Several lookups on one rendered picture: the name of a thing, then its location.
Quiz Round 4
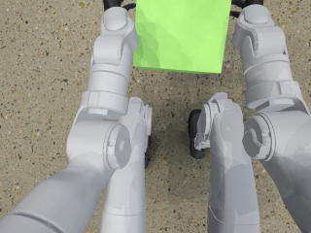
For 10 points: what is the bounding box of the left robot upper arm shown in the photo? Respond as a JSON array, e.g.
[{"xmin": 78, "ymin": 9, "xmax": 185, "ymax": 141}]
[{"xmin": 0, "ymin": 119, "xmax": 132, "ymax": 233}]

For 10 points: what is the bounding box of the robot right shin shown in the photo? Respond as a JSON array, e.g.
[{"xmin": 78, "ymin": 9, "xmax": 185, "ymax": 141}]
[{"xmin": 193, "ymin": 92, "xmax": 243, "ymax": 150}]

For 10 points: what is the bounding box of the right robot forearm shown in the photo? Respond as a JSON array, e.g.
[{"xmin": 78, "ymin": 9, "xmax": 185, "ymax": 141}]
[{"xmin": 231, "ymin": 4, "xmax": 311, "ymax": 117}]

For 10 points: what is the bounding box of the robot left thigh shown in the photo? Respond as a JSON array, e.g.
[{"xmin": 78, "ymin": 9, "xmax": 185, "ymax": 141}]
[{"xmin": 99, "ymin": 102, "xmax": 153, "ymax": 233}]

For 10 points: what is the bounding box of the right robot hand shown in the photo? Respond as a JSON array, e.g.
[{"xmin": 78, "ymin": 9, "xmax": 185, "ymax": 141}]
[{"xmin": 229, "ymin": 0, "xmax": 263, "ymax": 18}]

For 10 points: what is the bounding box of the left robot hand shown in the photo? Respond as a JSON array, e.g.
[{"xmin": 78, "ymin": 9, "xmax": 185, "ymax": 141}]
[{"xmin": 103, "ymin": 0, "xmax": 136, "ymax": 12}]

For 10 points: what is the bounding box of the left robot forearm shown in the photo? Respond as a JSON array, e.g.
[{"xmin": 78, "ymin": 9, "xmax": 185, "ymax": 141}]
[{"xmin": 66, "ymin": 7, "xmax": 139, "ymax": 152}]

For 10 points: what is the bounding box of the carton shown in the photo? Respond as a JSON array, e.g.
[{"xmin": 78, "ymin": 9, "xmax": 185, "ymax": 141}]
[{"xmin": 133, "ymin": 0, "xmax": 232, "ymax": 74}]

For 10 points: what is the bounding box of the right robot upper arm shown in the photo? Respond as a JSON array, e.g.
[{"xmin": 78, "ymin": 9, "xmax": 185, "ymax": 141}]
[{"xmin": 242, "ymin": 111, "xmax": 311, "ymax": 233}]

